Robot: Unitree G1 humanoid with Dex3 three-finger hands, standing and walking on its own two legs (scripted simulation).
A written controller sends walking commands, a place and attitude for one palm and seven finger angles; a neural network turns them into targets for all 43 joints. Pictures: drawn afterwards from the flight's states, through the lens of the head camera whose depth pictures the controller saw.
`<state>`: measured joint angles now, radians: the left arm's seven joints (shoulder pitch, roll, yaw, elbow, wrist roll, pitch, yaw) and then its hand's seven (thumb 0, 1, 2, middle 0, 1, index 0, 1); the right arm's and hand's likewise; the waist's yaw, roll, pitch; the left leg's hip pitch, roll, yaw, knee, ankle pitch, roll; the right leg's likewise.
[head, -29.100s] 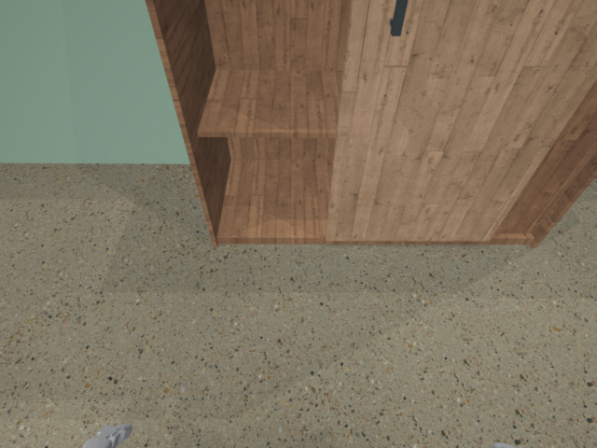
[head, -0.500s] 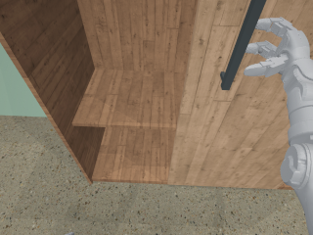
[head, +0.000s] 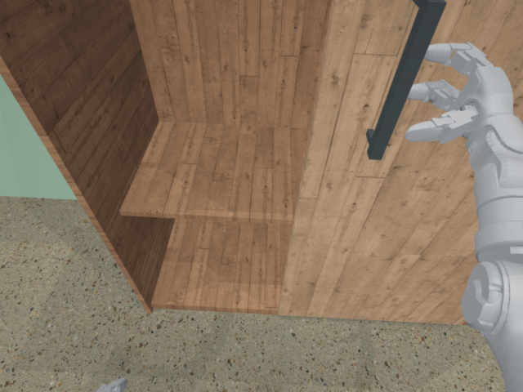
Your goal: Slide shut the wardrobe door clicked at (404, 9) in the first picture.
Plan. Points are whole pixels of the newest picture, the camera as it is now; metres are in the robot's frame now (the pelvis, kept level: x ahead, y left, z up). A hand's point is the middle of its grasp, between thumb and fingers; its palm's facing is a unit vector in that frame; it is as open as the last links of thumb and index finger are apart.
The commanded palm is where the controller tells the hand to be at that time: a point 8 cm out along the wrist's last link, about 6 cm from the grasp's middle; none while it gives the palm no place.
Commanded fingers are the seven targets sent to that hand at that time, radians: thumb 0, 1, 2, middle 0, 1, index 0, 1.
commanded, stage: move the hooked fingers beside the handle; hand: right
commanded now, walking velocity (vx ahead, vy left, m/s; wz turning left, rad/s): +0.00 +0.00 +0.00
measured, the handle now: (394, 85) +0.50 -0.12 +0.25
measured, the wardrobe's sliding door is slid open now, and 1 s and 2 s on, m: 0.49 0.49 0.49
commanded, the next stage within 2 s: feel for the door with the fingertips in 0.14 s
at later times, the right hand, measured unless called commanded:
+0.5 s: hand (409, 115) +0.44 -0.14 +0.24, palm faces -0.09 +1.00 -0.02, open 14.0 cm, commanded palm +0.43 -0.19 +0.23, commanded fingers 0.00 0.50 -0.30 0.30 1.20 0.30 1.20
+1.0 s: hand (399, 104) +0.46 -0.12 +0.24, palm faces -0.04 +1.00 -0.03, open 14.0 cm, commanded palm +0.45 -0.18 +0.23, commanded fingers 0.00 0.50 -0.30 0.30 1.20 0.30 1.20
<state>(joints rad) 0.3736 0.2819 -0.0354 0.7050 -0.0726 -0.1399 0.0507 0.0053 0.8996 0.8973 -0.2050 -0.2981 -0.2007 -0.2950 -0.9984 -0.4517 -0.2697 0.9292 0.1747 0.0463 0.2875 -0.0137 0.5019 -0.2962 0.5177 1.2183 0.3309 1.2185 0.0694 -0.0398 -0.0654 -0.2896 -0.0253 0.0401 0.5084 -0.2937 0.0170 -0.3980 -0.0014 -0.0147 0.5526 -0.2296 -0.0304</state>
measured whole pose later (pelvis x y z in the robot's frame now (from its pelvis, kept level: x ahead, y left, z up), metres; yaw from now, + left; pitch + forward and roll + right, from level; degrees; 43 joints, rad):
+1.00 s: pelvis +0.03 +0.02 +0.01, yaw -1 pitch +1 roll +0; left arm 0.23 0.27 -0.04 0.69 -0.07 -0.03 0.06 0.01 0.90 0.90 -0.20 -0.30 -0.20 -0.29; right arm -0.78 -0.33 -0.21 0.54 0.20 0.24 0.16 -0.01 0.50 -0.30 0.35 1.24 0.30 1.21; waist 0.03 -0.05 -0.04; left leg -0.13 -0.03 0.06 0.43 -0.31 0.05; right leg -0.24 0.00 0.01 0.47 -0.24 0.00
